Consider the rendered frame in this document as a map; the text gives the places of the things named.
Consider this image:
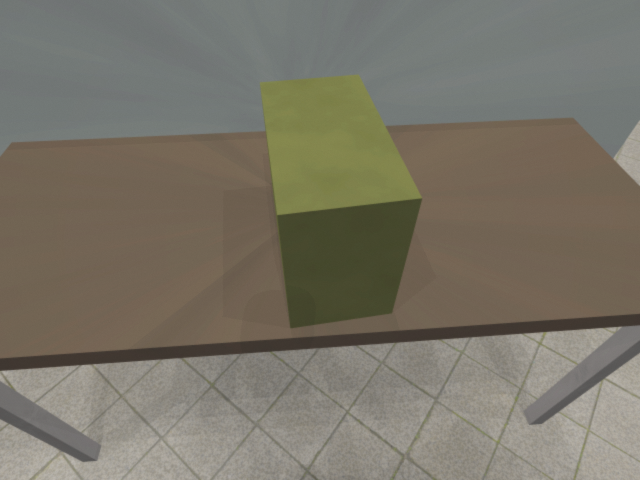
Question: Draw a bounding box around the carton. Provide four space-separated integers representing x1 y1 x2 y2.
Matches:
260 75 422 328

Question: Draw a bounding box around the table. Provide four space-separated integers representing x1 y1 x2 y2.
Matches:
0 118 640 462

